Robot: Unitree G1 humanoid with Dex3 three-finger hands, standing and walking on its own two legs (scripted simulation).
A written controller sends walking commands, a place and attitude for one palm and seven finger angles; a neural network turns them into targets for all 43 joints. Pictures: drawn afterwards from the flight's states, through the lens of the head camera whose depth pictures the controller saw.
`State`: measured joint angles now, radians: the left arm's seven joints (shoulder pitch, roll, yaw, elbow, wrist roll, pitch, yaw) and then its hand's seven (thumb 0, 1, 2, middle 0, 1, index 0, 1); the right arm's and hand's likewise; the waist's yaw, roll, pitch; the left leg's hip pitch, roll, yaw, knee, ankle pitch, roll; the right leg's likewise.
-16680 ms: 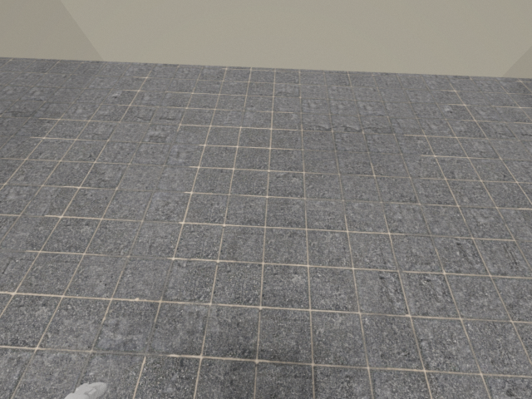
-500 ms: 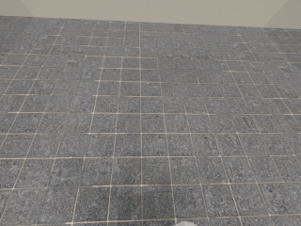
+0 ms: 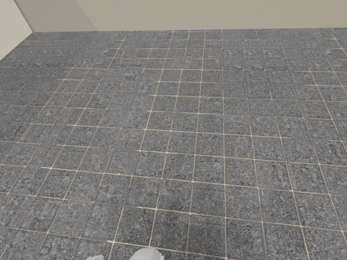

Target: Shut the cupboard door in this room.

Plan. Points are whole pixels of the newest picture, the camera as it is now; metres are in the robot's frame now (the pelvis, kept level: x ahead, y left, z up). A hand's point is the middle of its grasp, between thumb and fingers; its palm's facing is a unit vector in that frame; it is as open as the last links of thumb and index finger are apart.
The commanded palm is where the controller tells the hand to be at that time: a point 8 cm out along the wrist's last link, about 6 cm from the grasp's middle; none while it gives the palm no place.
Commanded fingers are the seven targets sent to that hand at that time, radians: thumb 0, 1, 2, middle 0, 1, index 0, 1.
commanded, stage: turn or walk to find it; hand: left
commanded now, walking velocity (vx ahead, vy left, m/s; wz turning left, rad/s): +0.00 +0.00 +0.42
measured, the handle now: out of the picture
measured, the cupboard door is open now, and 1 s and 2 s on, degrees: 87 87 87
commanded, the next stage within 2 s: stand and wait in 0.44 s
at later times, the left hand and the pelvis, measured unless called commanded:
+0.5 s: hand out of the picture -0.03 +0.27 -0.17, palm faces +0.27 -0.93 -0.25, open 7.3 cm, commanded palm none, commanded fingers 0.00 0.90 0.90 -0.20 -0.30 -0.20 -0.30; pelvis -0.03 +0.04 +0.00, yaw +12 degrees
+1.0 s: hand out of the picture -0.07 +0.20 -0.16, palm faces +0.46 -0.85 -0.25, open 7.3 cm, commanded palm none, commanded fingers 0.00 0.90 0.90 -0.20 -0.30 -0.20 -0.30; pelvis -0.05 +0.00 +0.00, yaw +28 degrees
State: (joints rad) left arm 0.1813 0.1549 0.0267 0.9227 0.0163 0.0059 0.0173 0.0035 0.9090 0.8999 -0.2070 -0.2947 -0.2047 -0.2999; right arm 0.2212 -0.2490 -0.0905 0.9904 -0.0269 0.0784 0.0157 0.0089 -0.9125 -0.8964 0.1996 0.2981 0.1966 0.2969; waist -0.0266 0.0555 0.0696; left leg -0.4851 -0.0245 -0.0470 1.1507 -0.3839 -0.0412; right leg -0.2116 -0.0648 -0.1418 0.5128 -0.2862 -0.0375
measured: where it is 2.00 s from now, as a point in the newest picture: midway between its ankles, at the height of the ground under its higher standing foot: outside the picture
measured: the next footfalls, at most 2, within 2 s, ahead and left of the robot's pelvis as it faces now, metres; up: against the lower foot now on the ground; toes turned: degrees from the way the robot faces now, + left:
left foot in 0.30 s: -0.01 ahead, +0.16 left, +0.00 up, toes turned +13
right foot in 0.70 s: +0.04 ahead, -0.08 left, +0.00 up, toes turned +14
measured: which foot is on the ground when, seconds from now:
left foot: up 0.00-0.28, down 0.30-0.70, up 0.72-1.00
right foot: down 0.00-0.30, up 0.32-0.68, down 0.70-1.00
